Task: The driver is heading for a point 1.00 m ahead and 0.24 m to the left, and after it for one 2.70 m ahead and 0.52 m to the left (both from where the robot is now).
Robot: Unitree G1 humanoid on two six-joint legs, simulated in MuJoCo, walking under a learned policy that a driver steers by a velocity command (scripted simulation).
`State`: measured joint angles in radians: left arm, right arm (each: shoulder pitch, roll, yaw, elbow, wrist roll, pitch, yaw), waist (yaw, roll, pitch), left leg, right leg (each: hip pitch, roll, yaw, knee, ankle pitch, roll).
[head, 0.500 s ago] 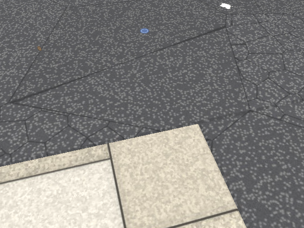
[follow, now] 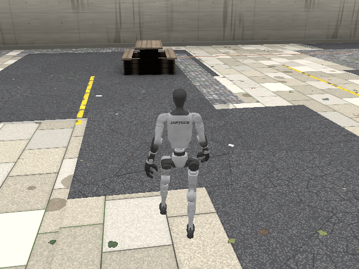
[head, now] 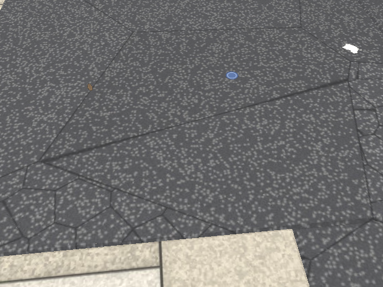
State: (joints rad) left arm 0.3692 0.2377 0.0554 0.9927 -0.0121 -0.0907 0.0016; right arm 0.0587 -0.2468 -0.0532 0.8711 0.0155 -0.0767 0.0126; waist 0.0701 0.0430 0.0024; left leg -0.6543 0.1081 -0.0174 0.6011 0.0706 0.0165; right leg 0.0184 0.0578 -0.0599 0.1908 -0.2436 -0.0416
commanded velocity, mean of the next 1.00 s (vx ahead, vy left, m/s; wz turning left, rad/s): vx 0.50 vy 0.00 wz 0.13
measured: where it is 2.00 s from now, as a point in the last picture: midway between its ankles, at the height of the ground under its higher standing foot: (164, 158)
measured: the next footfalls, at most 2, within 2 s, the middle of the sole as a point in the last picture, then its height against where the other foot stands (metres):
left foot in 0.12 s outside the picture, level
right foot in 0.68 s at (243, 266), level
